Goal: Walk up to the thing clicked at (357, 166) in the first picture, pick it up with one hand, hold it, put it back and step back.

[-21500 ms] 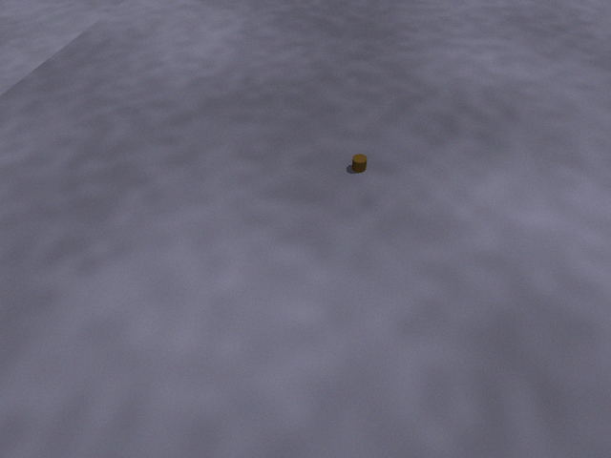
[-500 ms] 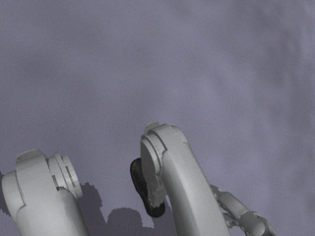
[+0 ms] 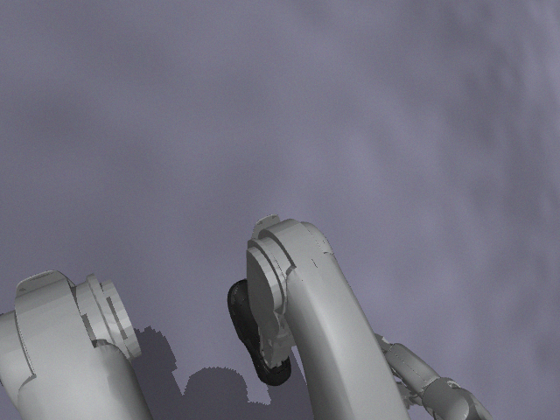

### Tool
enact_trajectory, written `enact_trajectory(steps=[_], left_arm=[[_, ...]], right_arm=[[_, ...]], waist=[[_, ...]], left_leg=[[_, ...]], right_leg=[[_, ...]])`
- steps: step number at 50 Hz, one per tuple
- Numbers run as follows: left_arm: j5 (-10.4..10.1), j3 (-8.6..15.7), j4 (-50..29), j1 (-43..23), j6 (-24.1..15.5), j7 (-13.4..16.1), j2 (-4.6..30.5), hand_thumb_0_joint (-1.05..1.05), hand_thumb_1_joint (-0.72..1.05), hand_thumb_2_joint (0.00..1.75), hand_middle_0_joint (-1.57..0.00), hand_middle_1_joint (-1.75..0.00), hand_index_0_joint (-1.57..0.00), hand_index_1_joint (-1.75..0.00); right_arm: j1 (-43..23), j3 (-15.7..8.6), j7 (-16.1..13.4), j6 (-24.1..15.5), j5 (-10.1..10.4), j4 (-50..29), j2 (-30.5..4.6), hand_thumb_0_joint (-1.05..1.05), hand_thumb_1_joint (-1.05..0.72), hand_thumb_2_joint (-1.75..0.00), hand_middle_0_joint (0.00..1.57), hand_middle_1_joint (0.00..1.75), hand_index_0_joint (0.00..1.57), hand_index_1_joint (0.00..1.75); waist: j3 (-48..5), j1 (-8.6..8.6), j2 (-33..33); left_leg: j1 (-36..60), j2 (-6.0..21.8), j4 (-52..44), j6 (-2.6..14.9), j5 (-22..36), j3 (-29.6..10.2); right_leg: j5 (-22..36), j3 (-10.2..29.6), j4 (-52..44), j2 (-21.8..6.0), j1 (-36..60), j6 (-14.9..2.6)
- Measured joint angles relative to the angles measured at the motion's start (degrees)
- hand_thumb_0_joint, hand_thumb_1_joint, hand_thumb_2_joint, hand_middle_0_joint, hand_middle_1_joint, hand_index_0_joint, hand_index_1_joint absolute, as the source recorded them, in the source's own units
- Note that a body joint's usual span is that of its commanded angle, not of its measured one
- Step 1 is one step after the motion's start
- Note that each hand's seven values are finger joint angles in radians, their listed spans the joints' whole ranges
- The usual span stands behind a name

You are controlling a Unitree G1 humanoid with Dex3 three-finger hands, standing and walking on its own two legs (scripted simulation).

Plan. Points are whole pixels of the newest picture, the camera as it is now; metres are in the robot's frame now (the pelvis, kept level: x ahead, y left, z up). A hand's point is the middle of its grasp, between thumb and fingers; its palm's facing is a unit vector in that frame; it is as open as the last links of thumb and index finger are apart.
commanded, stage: rest palm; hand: left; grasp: from above
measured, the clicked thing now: out of the picture +0.42 +0.41 -0.27
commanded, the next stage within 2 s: close in 0.22 s
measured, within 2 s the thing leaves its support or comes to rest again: neither
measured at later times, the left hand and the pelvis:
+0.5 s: hand out of the picture +0.41 +0.39 -0.25, palm faces -0.42 -0.20 -0.89, open 13.3 cm; pelvis +0.00 +0.00 +0.00, yaw +0 degrees
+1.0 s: hand out of the picture +0.40 +0.39 -0.25, palm faces -0.42 -0.20 -0.88, open 11.4 cm; pelvis +0.00 +0.00 +0.00, yaw +0 degrees
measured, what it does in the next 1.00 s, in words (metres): stands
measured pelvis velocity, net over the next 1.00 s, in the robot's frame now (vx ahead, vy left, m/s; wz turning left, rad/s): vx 0.00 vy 0.00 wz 0.00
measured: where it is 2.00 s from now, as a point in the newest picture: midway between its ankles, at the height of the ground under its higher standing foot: (197, 382)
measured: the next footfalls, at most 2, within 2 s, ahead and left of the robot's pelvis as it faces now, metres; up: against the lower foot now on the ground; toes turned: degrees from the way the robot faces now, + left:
none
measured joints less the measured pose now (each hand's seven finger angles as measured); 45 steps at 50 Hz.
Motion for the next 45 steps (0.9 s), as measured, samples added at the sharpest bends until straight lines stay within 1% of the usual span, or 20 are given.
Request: enact_trajectory(steps=[7,19,24,29,38,45], left_arm=[[-0.7,0.2,-0.6,0.5,-0.7,-0.7,-0.2,0.00,-0.48,0.95,-0.09,-1.03,-0.09,-1.02],[0.0,0.8,-1.2,0.9,-1.5,0.4,-0.3,0.00,-0.45,0.93,-0.10,-1.03,-0.10,-1.02],[0.2,0.3,-0.9,0.4,-1.0,0.5,-0.1,0.00,-0.38,0.88,-0.13,-1.02,-0.15,-0.99],[-0.2,0.1,-0.8,0.3,-0.8,0.3,-0.4,0.00,-0.31,0.82,-0.17,-1.00,-0.20,-0.96],[-0.3,1.0,-1.3,1.1,-0.9,0.6,-0.8,0.00,-0.21,0.73,-0.24,-0.95,-0.28,-0.90],[-0.2,0.1,-1.1,0.7,-0.4,0.0,-0.7,0.00,-0.13,0.68,-0.30,-0.90,-0.34,-0.85]], right_arm=[[-0.2,0.0,0.0,0.2,0.1,-0.1,-0.2,0.00,-0.91,-0.90,0.20,0.30,0.20,0.30],[-0.7,0.0,0.0,0.1,-0.1,0.1,-0.6,0.00,-0.90,-0.90,0.20,0.30,0.20,0.30],[-1.0,0.0,-0.1,0.2,-0.4,0.1,-0.5,0.00,-0.90,-0.90,0.20,0.30,0.20,0.30],[-0.9,0.0,-0.1,0.2,-0.4,0.1,-0.3,0.00,-0.90,-0.90,0.20,0.30,0.20,0.30],[-0.9,0.3,0.0,0.3,-0.5,0.0,-0.3,0.00,-0.90,-0.90,0.20,0.30,0.20,0.30],[-0.6,-0.1,0.1,0.0,-0.2,0.0,-0.4,0.00,-0.90,-0.90,0.20,0.30,0.20,0.30]], waist=[[0.2,0.25,0.1],[0.5,0.61,-0.6],[0.4,0.50,-0.6],[0.2,0.43,-0.4],[0.2,0.50,-0.3],[0.2,0.52,-0.3]], left_leg=[[0.2,0.1,-0.1,-0.14,0.0,-0.1],[0.2,0.2,0.1,-0.32,0.1,-0.2],[0.1,0.2,0.2,-0.32,0.0,-0.3],[0.0,0.2,0.2,-0.31,0.0,-0.3],[0.1,0.2,0.2,-0.24,0.0,-0.3],[-0.1,0.1,0.4,-0.20,0.3,-0.1]], right_leg=[[0.1,-0.1,-0.2,0.0,0.1,0.15],[0.4,-0.2,0.2,0.0,-0.2,0.09],[0.4,-0.2,0.2,0.0,-0.2,0.08],[0.3,-0.3,0.2,-0.1,-0.3,-0.06],[0.5,-0.3,0.1,-0.1,-0.2,0.22],[0.5,-0.2,0.4,-0.2,-0.4,-0.11]])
